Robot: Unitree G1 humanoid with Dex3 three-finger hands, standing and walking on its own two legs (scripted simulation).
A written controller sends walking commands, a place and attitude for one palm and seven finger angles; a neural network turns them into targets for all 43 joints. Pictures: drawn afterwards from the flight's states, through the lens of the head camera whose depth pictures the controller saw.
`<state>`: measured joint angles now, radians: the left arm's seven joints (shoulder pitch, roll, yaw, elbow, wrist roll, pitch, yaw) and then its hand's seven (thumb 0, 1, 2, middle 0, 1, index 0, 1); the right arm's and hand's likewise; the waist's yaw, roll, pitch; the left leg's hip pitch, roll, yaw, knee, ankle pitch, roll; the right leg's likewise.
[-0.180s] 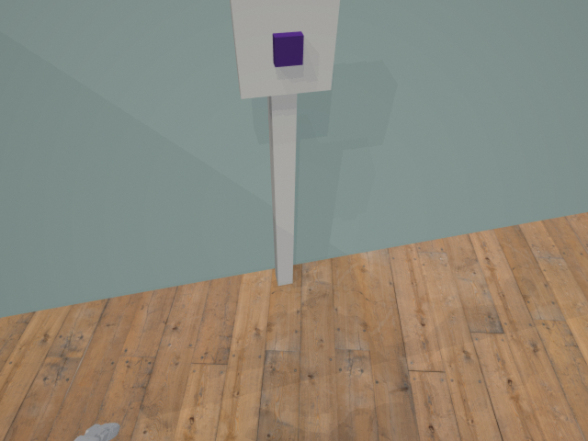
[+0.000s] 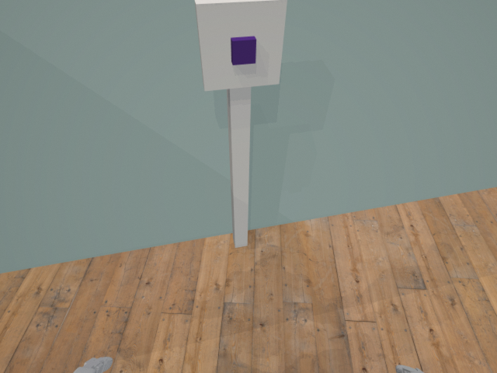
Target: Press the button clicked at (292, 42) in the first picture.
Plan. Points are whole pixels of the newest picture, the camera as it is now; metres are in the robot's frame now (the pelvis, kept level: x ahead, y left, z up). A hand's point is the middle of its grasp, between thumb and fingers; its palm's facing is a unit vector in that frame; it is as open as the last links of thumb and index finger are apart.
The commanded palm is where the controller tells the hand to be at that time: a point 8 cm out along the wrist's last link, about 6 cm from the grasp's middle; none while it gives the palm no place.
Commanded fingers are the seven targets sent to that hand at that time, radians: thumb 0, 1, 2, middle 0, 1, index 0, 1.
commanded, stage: stand and wait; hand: left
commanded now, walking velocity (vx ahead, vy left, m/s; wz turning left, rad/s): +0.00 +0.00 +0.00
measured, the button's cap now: (243, 50) +0.76 +0.06 +0.17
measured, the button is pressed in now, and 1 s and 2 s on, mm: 0 0 0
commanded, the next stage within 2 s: look at it before walking up in 0.72 s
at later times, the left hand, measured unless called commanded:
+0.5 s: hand out of the picture +0.06 +0.23 -0.15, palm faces -0.03 -0.94 -0.34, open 7.4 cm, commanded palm none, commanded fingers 0.00 0.90 0.90 -0.20 -0.30 -0.20 -0.30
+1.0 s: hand out of the picture +0.06 +0.22 -0.15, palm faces -0.03 -0.95 -0.32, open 7.4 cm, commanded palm none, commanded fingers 0.00 0.90 0.90 -0.20 -0.30 -0.20 -0.30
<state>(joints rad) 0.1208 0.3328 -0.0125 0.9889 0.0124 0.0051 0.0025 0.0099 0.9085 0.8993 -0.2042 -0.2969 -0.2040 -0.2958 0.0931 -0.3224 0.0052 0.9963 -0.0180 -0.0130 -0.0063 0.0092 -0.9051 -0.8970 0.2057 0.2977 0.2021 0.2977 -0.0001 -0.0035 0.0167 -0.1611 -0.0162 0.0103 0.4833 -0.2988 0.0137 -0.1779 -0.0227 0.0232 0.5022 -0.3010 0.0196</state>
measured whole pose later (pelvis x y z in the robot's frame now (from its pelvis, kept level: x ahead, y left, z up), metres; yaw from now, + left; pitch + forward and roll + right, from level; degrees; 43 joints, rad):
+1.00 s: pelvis -0.02 -0.02 +0.01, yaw -1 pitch -2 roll +0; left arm 0.14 0.32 0.00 1.09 0.01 -0.01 0.00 0.01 0.91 0.90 -0.20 -0.30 -0.20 -0.30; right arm 0.14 -0.32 0.00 1.13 -0.01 -0.01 -0.01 0.01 -0.91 -0.90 0.21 0.30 0.20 0.30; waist -0.01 0.00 0.03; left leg -0.13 0.02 0.01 0.37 -0.22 -0.02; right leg -0.15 0.01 0.02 0.40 -0.22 -0.01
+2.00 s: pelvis -0.05 -0.05 -0.01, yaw -15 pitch -1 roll +2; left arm 0.27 0.19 0.05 0.94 0.02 0.03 0.00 0.01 0.91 0.90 -0.20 -0.30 -0.20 -0.30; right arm 0.13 -0.23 -0.06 0.98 -0.01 0.06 -0.02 0.01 -0.91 -0.90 0.20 0.30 0.20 0.30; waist 0.04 0.02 0.11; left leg -0.45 0.05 0.02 1.12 -0.40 -0.05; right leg -0.31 0.07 0.01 0.60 -0.27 -0.09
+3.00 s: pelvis -0.09 +0.01 -0.02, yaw -53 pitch +1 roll -1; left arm 0.14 0.20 0.06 0.91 0.02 0.03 -0.03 0.01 0.91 0.90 -0.20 -0.30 -0.20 -0.30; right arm 0.31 -0.25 -0.07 0.98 -0.02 0.04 -0.01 0.01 -0.91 -0.90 0.20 0.30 0.20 0.30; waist -0.04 0.06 0.07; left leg -0.34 0.19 0.19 0.85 -0.50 -0.05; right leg -0.27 0.00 -0.09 0.62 -0.37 -0.02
